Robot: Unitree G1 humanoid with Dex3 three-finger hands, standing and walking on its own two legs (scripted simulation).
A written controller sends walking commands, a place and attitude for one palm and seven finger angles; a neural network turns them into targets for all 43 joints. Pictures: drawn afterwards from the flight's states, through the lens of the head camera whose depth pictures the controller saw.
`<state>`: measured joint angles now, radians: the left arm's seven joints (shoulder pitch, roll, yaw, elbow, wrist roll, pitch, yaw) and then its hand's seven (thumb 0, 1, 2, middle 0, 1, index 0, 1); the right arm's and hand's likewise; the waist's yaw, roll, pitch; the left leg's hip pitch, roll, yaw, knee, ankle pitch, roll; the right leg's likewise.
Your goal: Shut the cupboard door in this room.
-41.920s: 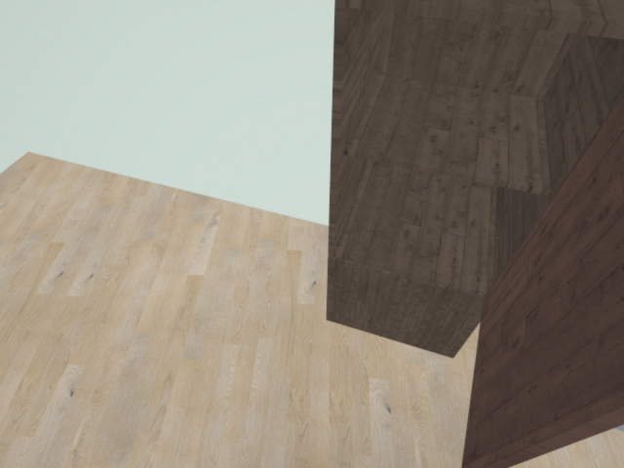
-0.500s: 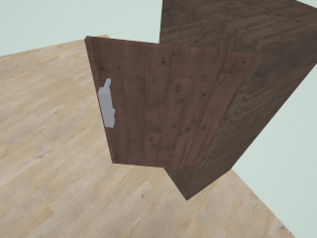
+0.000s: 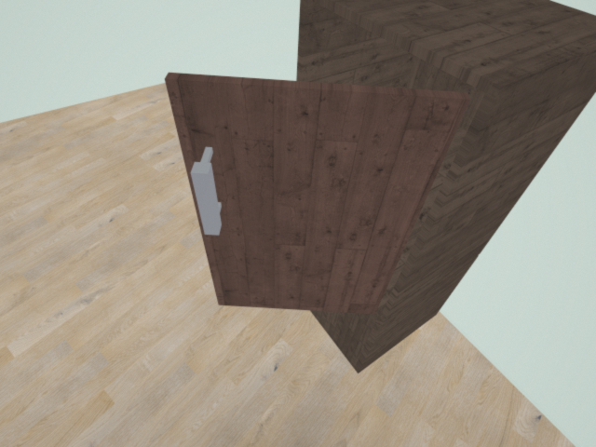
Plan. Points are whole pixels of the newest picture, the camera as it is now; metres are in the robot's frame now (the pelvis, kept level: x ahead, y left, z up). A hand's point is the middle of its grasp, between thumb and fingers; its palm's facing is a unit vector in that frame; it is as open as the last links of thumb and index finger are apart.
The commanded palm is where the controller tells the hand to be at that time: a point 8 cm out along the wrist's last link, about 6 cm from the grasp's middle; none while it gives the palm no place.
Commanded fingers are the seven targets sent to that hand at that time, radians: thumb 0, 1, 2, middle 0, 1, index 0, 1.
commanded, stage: come to a stop and stand still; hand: left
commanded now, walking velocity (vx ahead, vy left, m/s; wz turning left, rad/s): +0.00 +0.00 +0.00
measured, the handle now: (210, 191) +0.46 +0.18 +0.07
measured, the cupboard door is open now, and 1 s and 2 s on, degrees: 53 53 53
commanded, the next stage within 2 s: look again from close up in 0.10 s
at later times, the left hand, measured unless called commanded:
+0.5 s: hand out of the picture +0.01 +0.16 -0.19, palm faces +0.05 -0.98 -0.19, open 7.4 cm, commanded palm none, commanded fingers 0.00 0.90 0.90 -0.20 -0.30 -0.20 -0.30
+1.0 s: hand (159, 393) +0.19 +0.19 -0.02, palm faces +0.26 -0.96 -0.10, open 7.2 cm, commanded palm +0.10 +0.23 -0.05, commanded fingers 0.00 0.90 0.90 -0.37 -0.48 -0.37 -0.48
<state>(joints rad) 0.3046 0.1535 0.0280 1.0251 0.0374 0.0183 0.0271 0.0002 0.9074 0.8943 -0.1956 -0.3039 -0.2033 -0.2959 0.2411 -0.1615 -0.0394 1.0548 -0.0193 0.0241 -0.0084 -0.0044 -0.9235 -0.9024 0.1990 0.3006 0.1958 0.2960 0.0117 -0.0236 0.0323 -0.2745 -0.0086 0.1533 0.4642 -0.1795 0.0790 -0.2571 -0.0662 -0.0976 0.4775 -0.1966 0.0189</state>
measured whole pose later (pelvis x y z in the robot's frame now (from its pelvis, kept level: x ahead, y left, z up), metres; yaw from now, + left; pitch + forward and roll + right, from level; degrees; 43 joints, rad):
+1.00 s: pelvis +0.00 +0.00 -0.02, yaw +6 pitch -1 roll -1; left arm 0.41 0.19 0.02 0.07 -0.14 -0.08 0.09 0.01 0.91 0.89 -0.23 -0.34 -0.24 -0.33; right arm 0.33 -0.23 0.02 0.78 0.04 -0.27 -0.05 0.01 -0.91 -0.90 0.20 0.30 0.20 0.30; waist -0.05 0.00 -0.03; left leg -0.39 -0.05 0.06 0.64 -0.25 0.06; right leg -0.33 -0.04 -0.06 0.66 -0.31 -0.01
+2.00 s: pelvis +0.04 -0.02 -0.05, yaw +6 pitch +9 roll -2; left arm 0.48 0.29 0.17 -0.22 -0.31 -0.25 -0.27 0.02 0.90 0.89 -1.10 -1.29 -1.11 -1.29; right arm 0.25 -0.23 0.00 0.51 0.06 -0.23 -0.06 0.02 -0.90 -0.90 0.20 0.30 0.20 0.30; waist 0.00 0.03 -0.12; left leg -0.65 -0.01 0.01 0.95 -0.44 0.05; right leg -0.57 0.03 -0.07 0.90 -0.48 -0.03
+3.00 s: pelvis +0.05 -0.03 -0.03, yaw +7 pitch +4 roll -1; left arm 0.33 0.28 0.16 -0.14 -0.29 -0.14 -0.24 0.02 0.90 0.90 -1.30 -1.50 -1.30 -1.50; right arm 0.25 -0.25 0.05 0.57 0.05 -0.26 -0.06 0.01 -0.90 -0.90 0.20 0.30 0.20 0.30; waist 0.00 0.04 -0.07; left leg -0.46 -0.02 0.01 0.77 -0.37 0.04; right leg -0.38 0.02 -0.07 0.73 -0.41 -0.03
